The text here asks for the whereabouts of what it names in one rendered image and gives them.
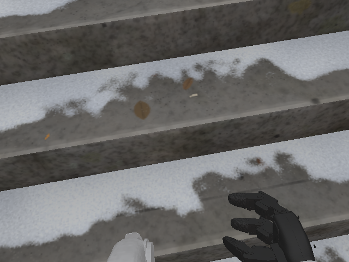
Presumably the left robot thigh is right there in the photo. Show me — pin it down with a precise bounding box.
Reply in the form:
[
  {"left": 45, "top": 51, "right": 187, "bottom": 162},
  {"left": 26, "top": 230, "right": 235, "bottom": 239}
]
[{"left": 107, "top": 237, "right": 155, "bottom": 262}]

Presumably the right robot hand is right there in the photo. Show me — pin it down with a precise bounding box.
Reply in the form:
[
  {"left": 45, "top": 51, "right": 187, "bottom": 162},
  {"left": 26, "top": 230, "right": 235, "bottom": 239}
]
[{"left": 222, "top": 191, "right": 316, "bottom": 262}]

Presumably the robot left shin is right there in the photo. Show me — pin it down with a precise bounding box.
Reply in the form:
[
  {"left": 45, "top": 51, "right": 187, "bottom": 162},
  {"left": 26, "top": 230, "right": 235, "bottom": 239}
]
[{"left": 112, "top": 233, "right": 143, "bottom": 250}]

